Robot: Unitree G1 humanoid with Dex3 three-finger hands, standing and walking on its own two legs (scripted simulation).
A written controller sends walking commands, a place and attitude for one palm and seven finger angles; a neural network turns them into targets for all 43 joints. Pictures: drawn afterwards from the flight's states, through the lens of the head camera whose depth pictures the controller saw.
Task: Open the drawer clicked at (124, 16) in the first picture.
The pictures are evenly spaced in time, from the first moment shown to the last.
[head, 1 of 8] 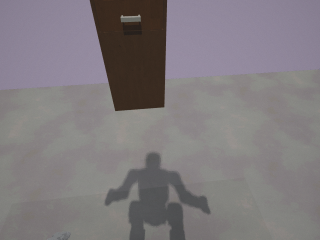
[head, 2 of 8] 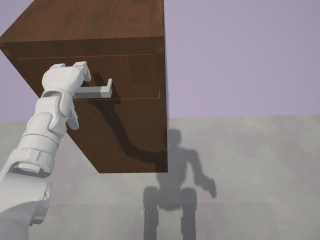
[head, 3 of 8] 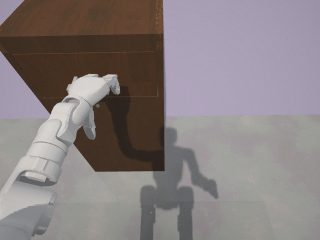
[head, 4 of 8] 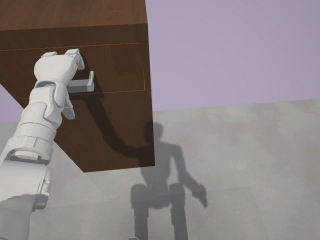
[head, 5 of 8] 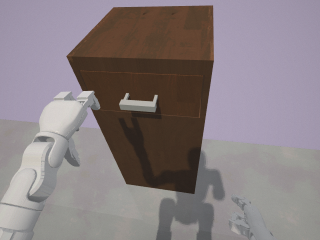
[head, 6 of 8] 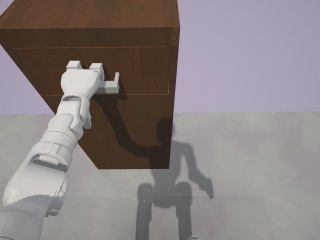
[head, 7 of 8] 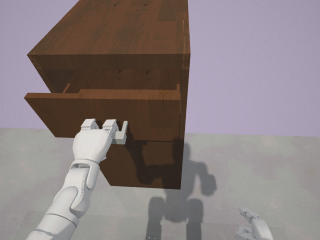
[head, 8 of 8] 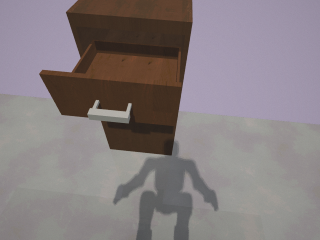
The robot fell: no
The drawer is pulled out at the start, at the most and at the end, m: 0.00 0.30 0.29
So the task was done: yes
